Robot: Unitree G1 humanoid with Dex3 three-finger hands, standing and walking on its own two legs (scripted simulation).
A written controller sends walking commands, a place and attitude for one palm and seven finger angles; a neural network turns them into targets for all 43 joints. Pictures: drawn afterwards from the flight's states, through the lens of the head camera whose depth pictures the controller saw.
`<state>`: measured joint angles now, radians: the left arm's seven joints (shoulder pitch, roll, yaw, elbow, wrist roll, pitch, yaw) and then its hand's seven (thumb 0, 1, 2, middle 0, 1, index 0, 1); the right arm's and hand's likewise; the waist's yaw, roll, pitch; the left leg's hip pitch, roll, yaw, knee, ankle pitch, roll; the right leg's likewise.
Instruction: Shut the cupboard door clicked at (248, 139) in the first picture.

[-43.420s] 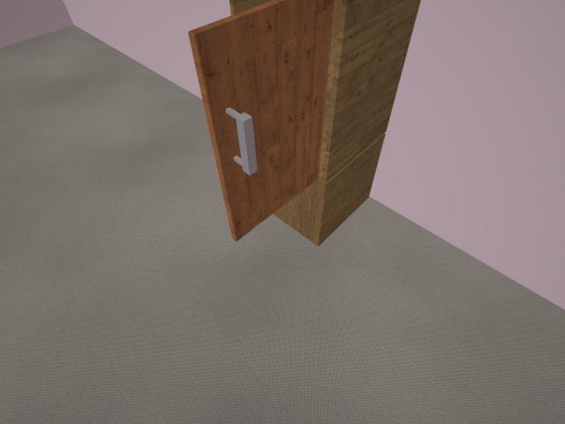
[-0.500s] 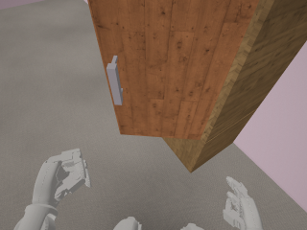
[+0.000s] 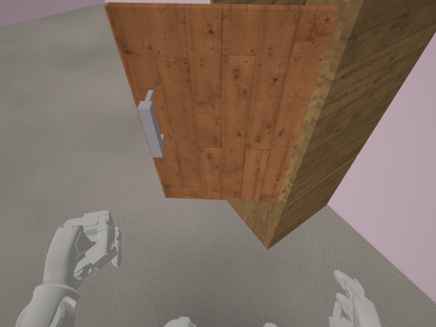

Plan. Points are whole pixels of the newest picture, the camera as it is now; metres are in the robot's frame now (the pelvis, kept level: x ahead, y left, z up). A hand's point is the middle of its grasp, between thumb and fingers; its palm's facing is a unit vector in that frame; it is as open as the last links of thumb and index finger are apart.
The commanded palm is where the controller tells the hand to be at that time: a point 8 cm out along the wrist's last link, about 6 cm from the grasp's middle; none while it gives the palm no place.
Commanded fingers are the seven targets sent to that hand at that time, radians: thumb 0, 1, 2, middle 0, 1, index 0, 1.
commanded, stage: raise the hand and make a fist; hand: left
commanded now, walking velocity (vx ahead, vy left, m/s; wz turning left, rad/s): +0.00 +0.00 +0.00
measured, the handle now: (154, 124) +0.51 +0.18 +0.07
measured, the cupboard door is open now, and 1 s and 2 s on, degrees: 52 52 50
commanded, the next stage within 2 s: bring the fist close to the handle in 0.14 s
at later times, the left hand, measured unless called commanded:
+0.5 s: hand (123, 228) +0.26 +0.18 +0.07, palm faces -0.03 -1.00 -0.02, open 3.1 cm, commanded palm +0.25 +0.23 +0.07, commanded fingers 0.00 0.90 0.90 -1.30 -1.50 -1.30 -1.50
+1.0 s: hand (150, 173) +0.37 +0.16 +0.07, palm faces -0.02 -1.00 -0.02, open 3.1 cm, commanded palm +0.35 +0.21 +0.07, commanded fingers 0.00 0.90 0.90 -1.30 -1.50 -1.30 -1.50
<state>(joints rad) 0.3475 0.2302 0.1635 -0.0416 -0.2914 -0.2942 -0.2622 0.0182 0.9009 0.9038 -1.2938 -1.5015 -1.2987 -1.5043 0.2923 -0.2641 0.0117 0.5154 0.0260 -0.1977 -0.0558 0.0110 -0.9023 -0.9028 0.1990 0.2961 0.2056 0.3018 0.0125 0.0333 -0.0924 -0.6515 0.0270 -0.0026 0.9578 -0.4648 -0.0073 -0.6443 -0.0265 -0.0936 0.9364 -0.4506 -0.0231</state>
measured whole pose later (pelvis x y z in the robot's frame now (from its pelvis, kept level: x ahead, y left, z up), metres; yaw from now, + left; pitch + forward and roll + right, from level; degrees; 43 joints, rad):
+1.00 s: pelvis -0.01 +0.01 +0.00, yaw -1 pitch +11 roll +0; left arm -0.34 0.22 0.16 0.55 -0.19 -0.31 -0.15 0.02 0.90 0.90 -1.30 -1.50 -1.30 -1.50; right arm 0.28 -0.26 0.01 0.62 0.03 -0.13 -0.04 0.01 -0.90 -0.90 0.20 0.30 0.21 0.30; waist -0.02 0.02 -0.08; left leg -0.69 0.02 0.03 0.93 -0.44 0.00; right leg -0.70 -0.03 -0.06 0.93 -0.42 -0.01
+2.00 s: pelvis -0.02 +0.01 -0.01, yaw -1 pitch +15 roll -1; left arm -0.73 0.31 0.24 1.03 -0.15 -0.41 -0.20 0.03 0.91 0.93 -1.30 -1.50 -1.30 -1.51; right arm 0.30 -0.27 0.01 0.65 0.02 -0.06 -0.02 0.00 -0.90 -0.90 0.20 0.30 0.21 0.30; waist -0.07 0.02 -0.09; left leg -0.82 0.02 0.02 0.99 -0.44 0.01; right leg -0.82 -0.03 -0.06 0.97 -0.41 -0.01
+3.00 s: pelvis -0.01 +0.02 -0.03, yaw -4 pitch +25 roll -4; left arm -1.23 0.61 0.32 1.33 -0.05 -0.26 -0.40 0.02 0.91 0.91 -1.29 -1.50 -1.30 -1.50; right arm 0.42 -0.27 0.05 0.65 -0.01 -0.04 0.00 0.00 -0.90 -0.90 0.20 0.30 0.21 0.30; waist -0.25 0.05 -0.08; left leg -1.09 0.06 0.01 1.13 -0.49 0.02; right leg -1.06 0.01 -0.07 1.05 -0.42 0.00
